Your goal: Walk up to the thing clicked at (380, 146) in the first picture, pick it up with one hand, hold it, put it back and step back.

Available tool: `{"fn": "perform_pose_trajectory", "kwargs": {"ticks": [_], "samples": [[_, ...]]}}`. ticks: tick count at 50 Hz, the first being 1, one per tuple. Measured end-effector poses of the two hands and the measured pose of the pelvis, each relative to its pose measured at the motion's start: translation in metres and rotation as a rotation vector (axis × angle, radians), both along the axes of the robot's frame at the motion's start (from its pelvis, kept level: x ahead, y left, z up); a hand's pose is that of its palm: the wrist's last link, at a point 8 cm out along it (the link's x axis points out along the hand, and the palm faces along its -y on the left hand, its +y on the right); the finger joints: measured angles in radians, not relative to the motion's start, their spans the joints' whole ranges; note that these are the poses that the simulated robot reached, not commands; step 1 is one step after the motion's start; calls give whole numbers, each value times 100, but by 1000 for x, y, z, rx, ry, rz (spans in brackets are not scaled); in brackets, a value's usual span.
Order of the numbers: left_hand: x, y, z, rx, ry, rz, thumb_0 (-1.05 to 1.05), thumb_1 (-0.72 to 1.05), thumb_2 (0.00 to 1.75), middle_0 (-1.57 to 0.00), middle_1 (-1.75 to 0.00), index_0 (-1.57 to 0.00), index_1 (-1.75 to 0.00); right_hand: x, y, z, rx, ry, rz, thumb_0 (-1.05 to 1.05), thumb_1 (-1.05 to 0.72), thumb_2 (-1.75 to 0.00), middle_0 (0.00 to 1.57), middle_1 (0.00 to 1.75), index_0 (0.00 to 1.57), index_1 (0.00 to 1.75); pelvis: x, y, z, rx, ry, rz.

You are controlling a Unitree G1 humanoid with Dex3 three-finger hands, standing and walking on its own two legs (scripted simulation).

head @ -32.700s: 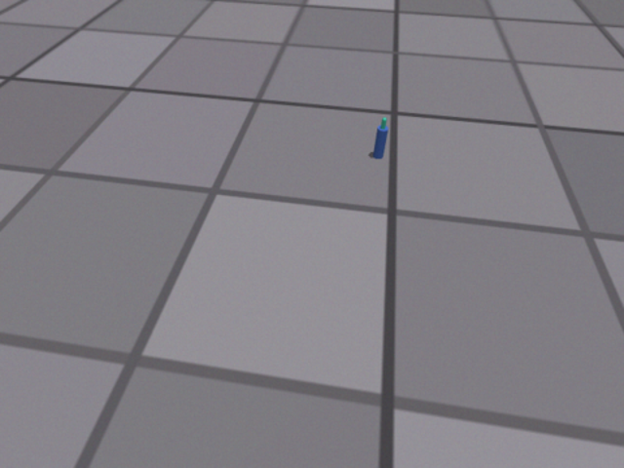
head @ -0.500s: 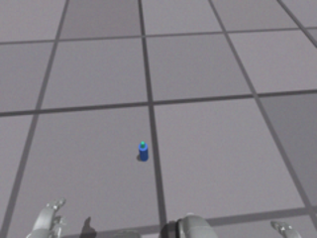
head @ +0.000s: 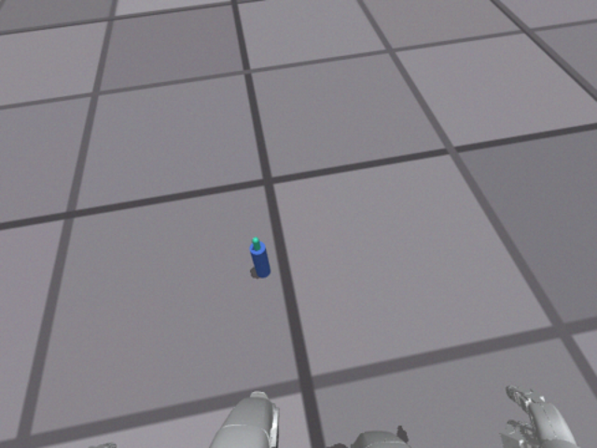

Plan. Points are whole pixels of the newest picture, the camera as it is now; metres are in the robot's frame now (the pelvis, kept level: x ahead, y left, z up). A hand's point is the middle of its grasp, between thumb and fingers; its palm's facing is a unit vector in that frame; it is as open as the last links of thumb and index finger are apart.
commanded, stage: step back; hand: left
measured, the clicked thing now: (259, 256) +0.73 +0.18 -0.64
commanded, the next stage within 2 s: stand in 1.86 s
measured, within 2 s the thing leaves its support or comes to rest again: neither
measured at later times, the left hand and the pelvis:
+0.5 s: hand out of the picture -0.05 +0.24 -0.14, palm faces +0.06 -0.95 -0.32, open 7.4 cm; pelvis -0.16 -0.02 +0.01, yaw +4 degrees
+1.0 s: hand out of the picture -0.26 +0.22 -0.12, palm faces +0.10 -0.89 -0.44, open 7.4 cm; pelvis -0.31 -0.06 +0.01, yaw +6 degrees
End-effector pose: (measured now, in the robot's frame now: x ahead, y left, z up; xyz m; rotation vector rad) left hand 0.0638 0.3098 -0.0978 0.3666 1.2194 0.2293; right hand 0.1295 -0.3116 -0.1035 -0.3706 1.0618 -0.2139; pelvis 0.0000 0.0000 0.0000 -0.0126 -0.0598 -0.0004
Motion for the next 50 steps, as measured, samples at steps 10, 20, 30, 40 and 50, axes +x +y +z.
{"fn": "perform_pose_trajectory", "kwargs": {"ticks": [10, 20, 30, 40, 50], "samples": [[-21, -7, 25, 41, -130, -9, 1, 90, 90, -21, -30, -21, -30, -108, -13, -1, -11, 164, -1, 1, -90, -89, 20, 30, 21, 30, -55, -9, 12, 34, 46, 42], [-72, -12, -7, -53, -176, 18, 0, 91, 90, -21, -30, -20, -30, -179, 4, 13, -42, 175, 53, 1, -90, -89, 20, 30, 21, 30, -129, -7, 5, 7, 6, 93], [-186, -26, -14, -43, -44, 31, 0, 91, 90, -21, -30, -21, -30, -194, -21, 35, -77, 18, 83, 1, -90, -89, 20, 30, 21, 30, -200, -30, 10, -8, 38, 25], [-304, -60, 2, 15, 27, 51, 0, 91, 90, -21, -30, -21, -30, -266, -62, 5, 0, 10, 36, 1, -90, -89, 20, 30, 21, 30, -273, -65, 3, 31, 10, -1], [-341, -47, 19, 52, -76, 97, 1, 90, 90, -21, -30, -21, -30, -369, -64, -9, 11, 223, 57, 1, -90, -89, 20, 30, 21, 30, -308, -63, 8, 9, 38, 97]]}}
